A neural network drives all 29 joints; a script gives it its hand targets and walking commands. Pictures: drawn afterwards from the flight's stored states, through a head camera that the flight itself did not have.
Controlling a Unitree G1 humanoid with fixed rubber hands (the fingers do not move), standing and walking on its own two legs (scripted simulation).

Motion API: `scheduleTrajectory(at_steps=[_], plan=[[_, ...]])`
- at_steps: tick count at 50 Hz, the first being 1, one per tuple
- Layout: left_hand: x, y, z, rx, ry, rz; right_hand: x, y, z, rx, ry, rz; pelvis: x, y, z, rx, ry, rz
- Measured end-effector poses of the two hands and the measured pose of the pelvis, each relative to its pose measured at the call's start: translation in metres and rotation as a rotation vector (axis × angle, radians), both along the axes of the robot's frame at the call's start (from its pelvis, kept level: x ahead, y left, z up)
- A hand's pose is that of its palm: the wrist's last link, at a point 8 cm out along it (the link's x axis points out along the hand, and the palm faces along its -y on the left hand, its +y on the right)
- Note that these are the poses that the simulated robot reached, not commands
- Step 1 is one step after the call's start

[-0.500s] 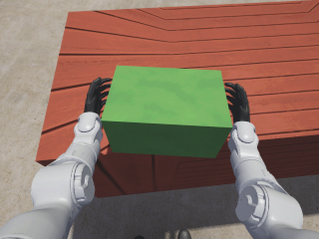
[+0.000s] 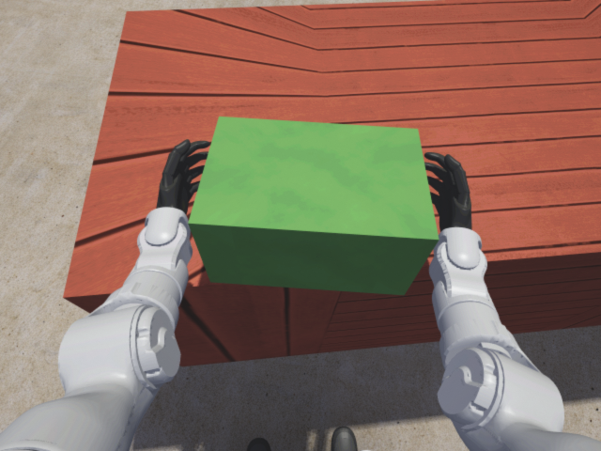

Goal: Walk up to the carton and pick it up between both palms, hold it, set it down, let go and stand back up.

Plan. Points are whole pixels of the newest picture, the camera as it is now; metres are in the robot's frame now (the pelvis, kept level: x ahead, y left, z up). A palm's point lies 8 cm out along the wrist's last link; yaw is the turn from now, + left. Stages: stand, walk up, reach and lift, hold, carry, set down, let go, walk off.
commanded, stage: set down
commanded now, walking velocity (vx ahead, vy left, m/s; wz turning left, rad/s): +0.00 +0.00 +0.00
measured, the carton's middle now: (312, 206) +0.44 -0.02 +0.00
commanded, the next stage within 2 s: none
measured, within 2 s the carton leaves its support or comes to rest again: neither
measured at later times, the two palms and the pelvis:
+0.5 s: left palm (177, 199) +0.44 +0.16 +0.02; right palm (451, 217) +0.39 -0.21 +0.03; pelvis +0.00 +0.00 +0.00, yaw +0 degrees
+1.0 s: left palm (178, 192) +0.47 +0.17 +0.00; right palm (455, 213) +0.42 -0.23 +0.00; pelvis +0.00 +0.00 -0.04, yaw -2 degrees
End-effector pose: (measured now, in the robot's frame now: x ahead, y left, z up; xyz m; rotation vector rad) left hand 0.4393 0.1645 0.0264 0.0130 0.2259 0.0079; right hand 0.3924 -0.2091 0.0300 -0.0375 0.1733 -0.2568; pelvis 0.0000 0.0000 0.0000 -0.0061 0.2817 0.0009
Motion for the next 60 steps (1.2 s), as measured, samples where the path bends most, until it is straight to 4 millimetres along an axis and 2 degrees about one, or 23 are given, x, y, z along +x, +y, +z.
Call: scheduleTrajectory(at_steps=[26,36,40,43,50,60], plan=[[0.005,0.000,-0.007,0.010,0.000,-0.005,0.001,0.000,-0.003,-0.003,0.005,0.003,0.001,-0.001,-0.002,0.000,0.012,-0.001],[0.011,-0.001,-0.021,0.066,0.042,-0.025,0.002,-0.002,-0.024,0.005,0.085,0.011,0.003,-0.001,-0.007,-0.004,0.067,-0.009],[0.015,-0.001,-0.031,0.089,0.094,-0.024,0.007,-0.003,-0.035,0.035,0.131,0.003,0.005,0.000,-0.014,-0.011,0.125,-0.017],[0.021,0.001,-0.031,0.091,0.089,-0.008,0.013,-0.005,-0.037,0.040,0.130,0.001,0.006,0.000,-0.022,-0.017,0.161,-0.021],[0.030,0.005,-0.025,0.098,0.062,-0.004,0.024,-0.024,-0.032,0.012,0.111,-0.023,0.002,0.000,-0.037,-0.023,0.173,-0.030],[0.019,0.032,-0.044,0.111,0.060,0.031,0.017,-0.061,-0.037,-0.002,0.102,-0.046,-0.013,-0.003,-0.052,-0.016,0.209,-0.042]])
